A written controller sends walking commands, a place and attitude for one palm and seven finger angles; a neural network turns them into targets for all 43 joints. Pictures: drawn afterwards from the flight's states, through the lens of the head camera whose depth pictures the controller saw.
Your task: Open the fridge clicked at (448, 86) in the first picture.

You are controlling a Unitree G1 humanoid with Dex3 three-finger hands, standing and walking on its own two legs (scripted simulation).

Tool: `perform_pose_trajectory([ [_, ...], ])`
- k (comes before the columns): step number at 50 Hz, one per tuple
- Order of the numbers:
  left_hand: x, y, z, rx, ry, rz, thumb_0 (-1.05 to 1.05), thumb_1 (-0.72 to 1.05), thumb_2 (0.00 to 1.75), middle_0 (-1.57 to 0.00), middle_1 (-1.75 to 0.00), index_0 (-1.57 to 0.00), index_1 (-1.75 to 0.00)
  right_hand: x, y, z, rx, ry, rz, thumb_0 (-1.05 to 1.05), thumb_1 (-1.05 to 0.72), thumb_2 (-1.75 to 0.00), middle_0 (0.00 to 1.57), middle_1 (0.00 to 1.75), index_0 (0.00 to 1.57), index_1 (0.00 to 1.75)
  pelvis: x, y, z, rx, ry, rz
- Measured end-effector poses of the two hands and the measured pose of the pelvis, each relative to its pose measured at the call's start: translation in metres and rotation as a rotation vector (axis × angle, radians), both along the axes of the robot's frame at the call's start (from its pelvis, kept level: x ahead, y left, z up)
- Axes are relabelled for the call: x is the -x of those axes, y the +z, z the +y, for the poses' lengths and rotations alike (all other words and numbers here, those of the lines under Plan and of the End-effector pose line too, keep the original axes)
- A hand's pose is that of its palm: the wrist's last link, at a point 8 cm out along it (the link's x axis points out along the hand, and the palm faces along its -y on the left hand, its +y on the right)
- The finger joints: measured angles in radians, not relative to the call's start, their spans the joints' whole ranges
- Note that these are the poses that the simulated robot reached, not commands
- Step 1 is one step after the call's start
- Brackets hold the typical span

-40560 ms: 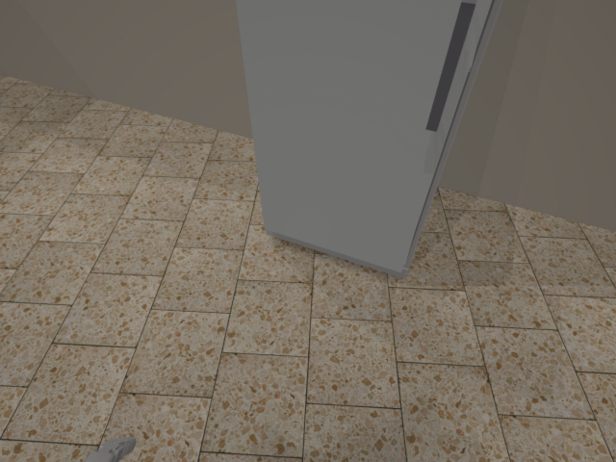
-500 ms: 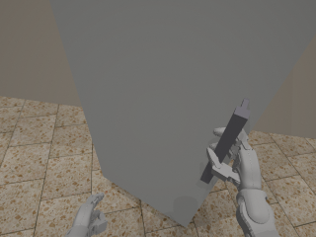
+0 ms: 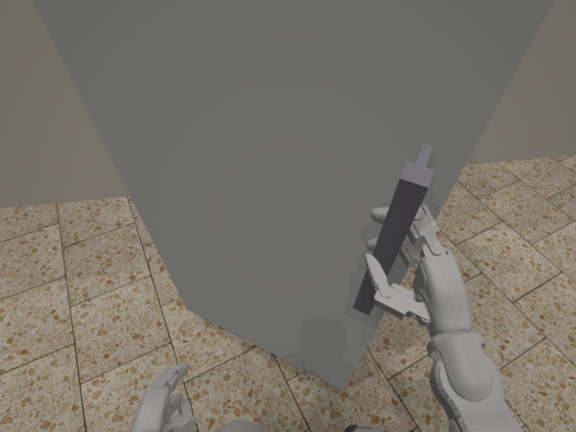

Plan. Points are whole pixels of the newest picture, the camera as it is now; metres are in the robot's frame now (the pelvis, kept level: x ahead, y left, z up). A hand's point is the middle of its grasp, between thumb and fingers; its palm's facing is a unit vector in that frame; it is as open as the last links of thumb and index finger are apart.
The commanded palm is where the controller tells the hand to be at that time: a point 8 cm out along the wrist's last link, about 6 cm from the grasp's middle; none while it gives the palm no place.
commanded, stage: walk backward, drawing the door open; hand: right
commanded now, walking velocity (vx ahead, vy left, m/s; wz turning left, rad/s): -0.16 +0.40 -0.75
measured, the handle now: (388, 242) +0.33 -0.07 +0.12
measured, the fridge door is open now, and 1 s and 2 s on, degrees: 35 56 74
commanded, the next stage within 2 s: stop walking and hold the door back in 1.42 s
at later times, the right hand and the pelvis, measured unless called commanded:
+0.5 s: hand (323, 346) +0.19 +0.00 +0.12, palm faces +0.22 +0.95 -0.24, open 7.8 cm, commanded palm +0.16 -0.03 +0.13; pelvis -0.02 +0.18 -0.01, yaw -27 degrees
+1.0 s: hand (219, 412) +0.12 +0.09 +0.12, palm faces +0.60 +0.77 -0.23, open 8.1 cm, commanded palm +0.07 +0.07 +0.13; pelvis +0.00 +0.34 +0.01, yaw -41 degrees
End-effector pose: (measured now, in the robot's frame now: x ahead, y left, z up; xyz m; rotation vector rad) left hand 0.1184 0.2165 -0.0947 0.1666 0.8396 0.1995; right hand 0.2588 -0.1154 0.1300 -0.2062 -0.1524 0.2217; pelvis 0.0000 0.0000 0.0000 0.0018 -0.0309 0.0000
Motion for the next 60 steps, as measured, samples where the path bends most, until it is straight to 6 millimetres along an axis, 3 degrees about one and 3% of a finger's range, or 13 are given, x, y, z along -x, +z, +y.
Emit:
perform_pose_trajectory([
  [8,-0.024,0.011,0.03,-0.028,-0.175,-0.004,0.01,0.9,0.9,-0.2,-0.3,-0.2,-0.3,0.039,0.0,0.021,-0.015,-0.084,0.004,-0.04,-0.59,-0.82,0.29,1.25,0.19,1.13,0.022,0.008,0.045,0.022,-0.188,0.005],
  [13,-0.053,0.014,0.038,-0.063,-0.31,-0.127,0.01,0.9,0.9,-0.2,-0.3,-0.2,-0.3,0.058,-0.007,0.033,-0.032,-0.126,-0.067,-0.06,-0.6,-0.82,0.29,1.26,0.17,1.07,0.033,-0.009,0.067,-0.006,-0.277,0.042],
  [16,-0.06,0.013,0.04,-0.033,-0.401,-0.101,0.01,0.9,0.9,-0.19,-0.3,-0.2,-0.3,0.067,-0.008,0.039,-0.022,-0.169,-0.087,-0.07,-0.6,-0.83,0.3,1.27,0.16,1.07,0.04,-0.005,0.094,0.015,-0.327,0.015],
  [21,-0.075,0.01,0.052,0.027,-0.56,-0.04,0.01,0.9,0.9,-0.2,-0.3,-0.21,-0.3,0.083,-0.003,0.054,-0.011,-0.298,-0.037,-0.04,-0.59,-0.87,0.29,1.24,0.17,1.1,0.037,0.009,0.144,-0.055,-0.439,0.01],
  [25,-0.103,-0.004,0.07,0.068,-0.61,-0.052,0.01,0.9,0.9,-0.2,-0.3,-0.21,-0.3,0.096,-0.005,0.069,0.021,-0.417,-0.066,-0.07,-0.55,-0.97,0.31,1.26,0.14,1.08,0.024,-0.007,0.184,-0.02,-0.474,0.01],
  [30,-0.127,0.008,0.093,0.036,-0.602,-0.112,0.01,0.9,0.9,-0.2,-0.3,-0.21,-0.3,0.113,-0.003,0.085,0.014,-0.493,-0.047,-0.07,-0.5,-1.03,0.32,1.26,0.16,1.1,0.027,-0.005,0.211,-0.011,-0.551,-0.017],
  [34,-0.134,0.013,0.106,0.01,-0.634,-0.171,0.01,0.9,0.9,-0.2,-0.3,-0.2,-0.3,0.128,-0.007,0.095,0.024,-0.502,-0.095,-0.09,-0.47,-1.04,0.35,1.29,0.18,1.11,0.027,-0.017,0.23,-0.013,-0.584,-0.02],
  [41,-0.121,0.021,0.13,0.034,-0.796,-0.034,0.01,0.9,0.9,-0.19,-0.3,-0.2,-0.3,0.155,0.0,0.128,0.001,-0.673,0.0,-0.05,-0.45,-1.1,0.33,1.26,0.19,1.14,0.011,0.013,0.283,-0.047,-0.658,-0.03],
  [45,-0.133,0.009,0.145,0.082,-0.834,-0.022,0.01,0.9,0.9,-0.2,-0.3,-0.21,-0.3,0.169,0.0,0.151,0.013,-0.787,0.009,-0.05,-0.45,-1.14,0.31,1.26,0.16,1.13,-0.005,0.003,0.312,-0.014,-0.675,0.006],
  [48,-0.146,0.007,0.159,0.065,-0.835,-0.044,0.01,0.9,0.9,-0.2,-0.3,-0.21,-0.3,0.179,0.001,0.166,0.012,-0.851,0.019,-0.06,-0.44,-1.17,0.32,1.26,0.15,1.12,-0.004,0.002,0.33,-0.012,-0.69,-0.002],
  [53,-0.157,0.025,0.183,0.023,-0.816,-0.095,0.01,0.9,0.9,-0.2,-0.3,-0.21,-0.3,0.198,0.001,0.186,-0.009,-0.882,0.028,-0.04,-0.44,-1.15,0.31,1.26,0.17,1.15,-0.003,0.009,0.348,0.015,-0.755,0.011],
  [57,-0.162,0.027,0.195,-0.021,-0.841,-0.163,0.01,0.9,0.9,-0.2,-0.3,-0.2,-0.3,0.213,-0.003,0.199,0.011,-0.864,-0.03,-0.08,-0.43,-1.12,0.33,1.29,0.18,1.15,0.003,-0.005,0.36,-0.008,-0.821,0.01],
  [60,-0.153,0.029,0.202,-0.023,-0.885,-0.123,0.01,0.9,0.9,-0.19,-0.3,-0.2,-0.3,0.223,-0.003,0.213,0.016,-0.894,-0.037,-0.09,-0.43,-1.11,0.35,1.31,0.18,1.16,0.003,0.001,0.378,0.009,-0.842,-0.022],
])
